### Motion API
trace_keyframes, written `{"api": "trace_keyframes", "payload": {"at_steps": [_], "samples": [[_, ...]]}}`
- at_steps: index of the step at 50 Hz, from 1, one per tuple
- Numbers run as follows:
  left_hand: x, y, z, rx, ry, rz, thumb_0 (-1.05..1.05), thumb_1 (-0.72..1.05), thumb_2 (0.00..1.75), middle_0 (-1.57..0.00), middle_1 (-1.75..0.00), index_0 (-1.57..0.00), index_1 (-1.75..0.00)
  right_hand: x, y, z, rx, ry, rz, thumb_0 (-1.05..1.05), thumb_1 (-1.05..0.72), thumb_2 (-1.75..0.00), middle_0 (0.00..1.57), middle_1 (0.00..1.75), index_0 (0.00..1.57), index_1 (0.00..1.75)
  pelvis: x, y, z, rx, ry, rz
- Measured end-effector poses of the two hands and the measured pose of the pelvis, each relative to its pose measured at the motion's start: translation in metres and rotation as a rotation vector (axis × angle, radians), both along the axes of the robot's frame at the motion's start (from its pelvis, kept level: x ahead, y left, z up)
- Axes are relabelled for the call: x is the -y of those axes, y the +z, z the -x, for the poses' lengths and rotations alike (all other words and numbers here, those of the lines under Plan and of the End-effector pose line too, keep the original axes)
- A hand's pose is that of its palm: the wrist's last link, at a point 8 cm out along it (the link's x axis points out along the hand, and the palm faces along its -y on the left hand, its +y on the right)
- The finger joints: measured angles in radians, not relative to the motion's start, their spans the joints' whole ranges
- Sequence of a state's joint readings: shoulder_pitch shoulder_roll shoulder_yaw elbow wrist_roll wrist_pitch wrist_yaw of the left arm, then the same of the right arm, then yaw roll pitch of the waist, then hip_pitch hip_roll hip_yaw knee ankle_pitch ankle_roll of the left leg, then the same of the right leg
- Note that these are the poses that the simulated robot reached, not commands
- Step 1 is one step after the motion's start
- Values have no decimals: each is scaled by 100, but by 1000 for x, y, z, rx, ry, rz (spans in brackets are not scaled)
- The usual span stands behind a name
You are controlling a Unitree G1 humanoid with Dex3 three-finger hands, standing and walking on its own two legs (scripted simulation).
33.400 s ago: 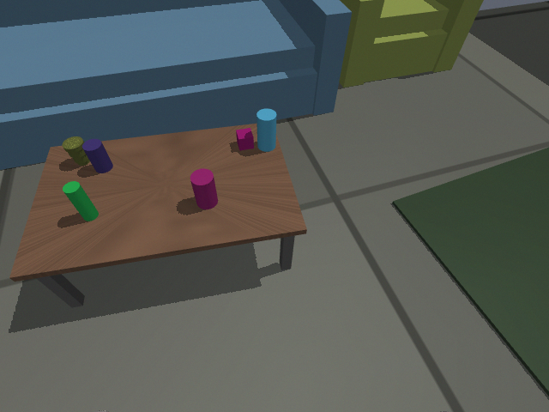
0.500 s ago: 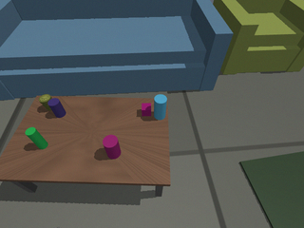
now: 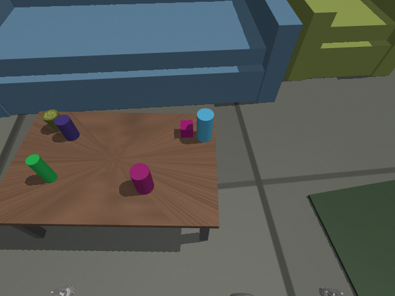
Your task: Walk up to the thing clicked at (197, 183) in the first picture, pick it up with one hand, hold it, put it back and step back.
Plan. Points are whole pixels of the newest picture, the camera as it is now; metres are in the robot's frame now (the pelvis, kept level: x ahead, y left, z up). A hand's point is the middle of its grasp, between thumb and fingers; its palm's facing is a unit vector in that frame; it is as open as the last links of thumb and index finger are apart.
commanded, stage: step back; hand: left
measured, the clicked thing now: (142, 179) +0.54 +0.22 -0.39
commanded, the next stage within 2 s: none
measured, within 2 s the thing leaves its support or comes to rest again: neither
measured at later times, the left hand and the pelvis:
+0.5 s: hand out of the picture +0.04 +0.30 -0.17, palm faces -0.10 -0.92 -0.37, open 7.4 cm; pelvis -0.09 +0.05 -0.01, yaw -3 degrees
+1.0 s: hand out of the picture -0.07 +0.30 -0.16, palm faces -0.03 -0.92 -0.38, open 7.4 cm; pelvis -0.22 +0.04 -0.02, yaw -1 degrees
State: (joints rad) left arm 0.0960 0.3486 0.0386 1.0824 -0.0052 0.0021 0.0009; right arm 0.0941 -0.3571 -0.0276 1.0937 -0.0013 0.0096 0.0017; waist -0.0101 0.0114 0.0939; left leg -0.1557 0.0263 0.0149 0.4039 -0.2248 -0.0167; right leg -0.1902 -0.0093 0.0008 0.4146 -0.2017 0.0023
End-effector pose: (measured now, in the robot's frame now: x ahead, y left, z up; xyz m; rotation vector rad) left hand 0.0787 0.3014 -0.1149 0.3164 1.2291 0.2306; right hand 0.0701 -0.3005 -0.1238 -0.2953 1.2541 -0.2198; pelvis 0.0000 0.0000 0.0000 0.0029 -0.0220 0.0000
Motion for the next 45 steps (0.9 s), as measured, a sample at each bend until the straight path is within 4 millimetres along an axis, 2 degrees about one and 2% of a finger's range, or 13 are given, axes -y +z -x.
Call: {"api": "trace_keyframes", "payload": {"at_steps": [4,8,13,17,20,26,34,38,45], "samples": [[-11,-2,-1,19,-18,-24,1,90,90,-21,-30,-21,-30,7,-2,2,13,3,26,0,-90,-90,20,30,20,30,-4,-7,15,-3,3,5],[-25,-6,-2,47,-54,-39,1,90,90,-21,-30,-21,-30,6,0,13,19,5,58,0,-90,-90,20,30,20,30,-16,-13,31,0,-1,-6],[-47,-21,-13,103,-86,-33,1,90,90,-21,-30,-21,-30,-7,1,46,10,8,108,0,-90,-90,20,30,20,30,-37,-27,48,-10,2,1],[-51,-22,-9,110,-92,-29,1,90,90,-20,-30,-20,-30,-21,8,82,-44,-3,109,0,-90,-90,20,30,20,30,-43,-20,63,-1,-3,9],[-48,-20,5,90,-104,-12,1,90,90,-20,-30,-20,-30,-28,12,100,-57,-19,110,0,-90,-90,20,30,20,30,-46,-14,72,-8,-18,17],[-45,-20,44,27,-127,-9,1,90,90,-21,-30,-21,-30,-32,9,116,4,-35,96,1,-90,-90,20,30,20,30,-46,-13,95,-4,-56,19],[-29,-16,93,32,-136,-39,1,90,90,-21,-30,-21,-30,-13,-14,138,68,-43,55,1,-90,-90,20,30,20,30,-30,-26,135,16,-83,29],[-23,-2,120,44,-121,-36,1,90,90,-21,-30,-21,-30,-10,-10,151,72,-47,43,1,-90,-90,20,30,20,30,-27,-18,152,16,-86,-9],[-30,6,137,129,-112,-47,1,90,90,-21,-30,-21,-30,-13,-3,186,40,7,72,0,-90,-90,20,30,20,30,-33,-16,186,-4,-44,-11]]}}
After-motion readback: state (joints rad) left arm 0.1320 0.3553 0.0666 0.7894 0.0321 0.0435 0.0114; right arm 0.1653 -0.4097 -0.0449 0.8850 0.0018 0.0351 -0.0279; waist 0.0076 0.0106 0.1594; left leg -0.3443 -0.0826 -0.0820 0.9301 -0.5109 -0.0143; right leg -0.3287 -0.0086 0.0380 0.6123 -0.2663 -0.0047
